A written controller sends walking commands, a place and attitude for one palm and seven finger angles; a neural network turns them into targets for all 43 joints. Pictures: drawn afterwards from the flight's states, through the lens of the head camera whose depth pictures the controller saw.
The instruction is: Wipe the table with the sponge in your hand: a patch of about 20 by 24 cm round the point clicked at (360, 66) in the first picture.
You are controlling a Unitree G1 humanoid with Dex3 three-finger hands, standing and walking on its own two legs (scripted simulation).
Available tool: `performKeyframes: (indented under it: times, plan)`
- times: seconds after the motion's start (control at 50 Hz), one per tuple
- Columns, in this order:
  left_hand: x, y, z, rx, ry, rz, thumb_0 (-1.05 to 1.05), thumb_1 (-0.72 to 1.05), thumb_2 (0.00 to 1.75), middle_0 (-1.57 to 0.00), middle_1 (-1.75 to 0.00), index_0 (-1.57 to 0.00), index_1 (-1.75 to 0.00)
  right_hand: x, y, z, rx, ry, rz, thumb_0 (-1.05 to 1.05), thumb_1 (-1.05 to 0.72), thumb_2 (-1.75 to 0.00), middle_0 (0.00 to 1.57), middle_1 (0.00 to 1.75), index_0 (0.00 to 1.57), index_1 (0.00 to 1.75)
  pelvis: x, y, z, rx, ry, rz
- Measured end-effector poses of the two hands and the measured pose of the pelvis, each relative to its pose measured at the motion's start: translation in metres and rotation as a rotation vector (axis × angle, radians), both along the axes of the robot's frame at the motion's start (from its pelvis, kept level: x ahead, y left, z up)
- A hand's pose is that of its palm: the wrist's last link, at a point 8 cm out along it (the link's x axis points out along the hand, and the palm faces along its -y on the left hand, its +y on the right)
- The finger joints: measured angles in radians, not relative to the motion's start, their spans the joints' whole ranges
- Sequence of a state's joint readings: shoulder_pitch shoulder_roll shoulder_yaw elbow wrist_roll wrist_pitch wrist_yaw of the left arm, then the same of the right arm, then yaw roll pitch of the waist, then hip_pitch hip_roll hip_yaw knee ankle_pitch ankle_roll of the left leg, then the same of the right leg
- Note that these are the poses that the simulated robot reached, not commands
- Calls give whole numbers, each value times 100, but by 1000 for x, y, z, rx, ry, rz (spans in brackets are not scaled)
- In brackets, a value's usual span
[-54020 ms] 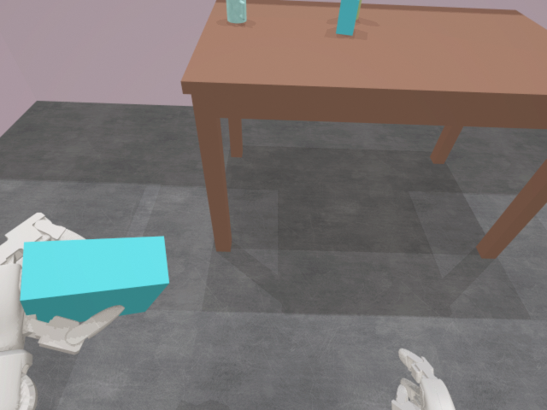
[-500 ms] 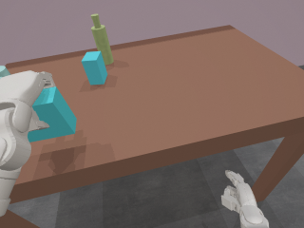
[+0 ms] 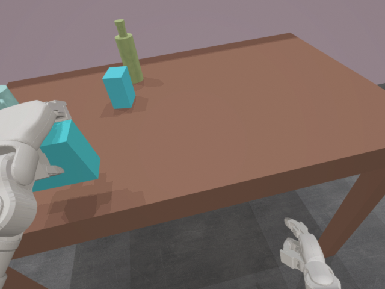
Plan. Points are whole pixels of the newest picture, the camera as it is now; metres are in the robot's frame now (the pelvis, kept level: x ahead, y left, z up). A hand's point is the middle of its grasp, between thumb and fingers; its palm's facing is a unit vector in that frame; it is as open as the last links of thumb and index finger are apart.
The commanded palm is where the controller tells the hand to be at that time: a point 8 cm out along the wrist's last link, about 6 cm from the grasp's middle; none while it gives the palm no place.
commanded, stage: bring the sponge back beside the body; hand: left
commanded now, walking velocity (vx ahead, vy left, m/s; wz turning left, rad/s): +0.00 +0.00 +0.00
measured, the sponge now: (56, 164) +0.25 +0.33 +0.16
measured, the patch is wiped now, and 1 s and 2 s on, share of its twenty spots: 1.00 1.00 1.00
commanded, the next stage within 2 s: step back with the hand held close in 1.24 s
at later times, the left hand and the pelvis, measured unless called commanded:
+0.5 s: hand (48, 161) +0.22 +0.29 +0.21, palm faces +0.19 -0.08 -0.98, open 9.7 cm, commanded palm +0.17 +0.29 +0.29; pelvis -0.01 -0.01 +0.00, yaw -1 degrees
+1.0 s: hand (47, 177) +0.19 +0.27 +0.21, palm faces +0.26 -0.14 -0.96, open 9.7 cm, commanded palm +0.14 +0.28 +0.28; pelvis -0.01 +0.00 +0.00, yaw -2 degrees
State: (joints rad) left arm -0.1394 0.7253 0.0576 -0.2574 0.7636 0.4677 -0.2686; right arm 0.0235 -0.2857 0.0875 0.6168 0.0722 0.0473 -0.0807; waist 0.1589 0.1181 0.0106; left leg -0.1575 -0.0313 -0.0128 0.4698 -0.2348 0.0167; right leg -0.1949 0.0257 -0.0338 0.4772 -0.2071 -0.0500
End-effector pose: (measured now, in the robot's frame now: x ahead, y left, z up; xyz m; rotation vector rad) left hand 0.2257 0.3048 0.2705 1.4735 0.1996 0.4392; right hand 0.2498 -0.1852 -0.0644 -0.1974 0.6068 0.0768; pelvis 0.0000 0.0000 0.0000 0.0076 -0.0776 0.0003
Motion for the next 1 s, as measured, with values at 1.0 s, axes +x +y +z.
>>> performKeyframes:
  times: [1.0]
  plan:
    - [-65,-31,-17,-87,-109,-94,-1,-50,107,-77,-137,-80,-138,-7,6,18,23,-102,-1,1,-90,-90,21,30,20,30,-13,-1,-3,-1,-49,-26]
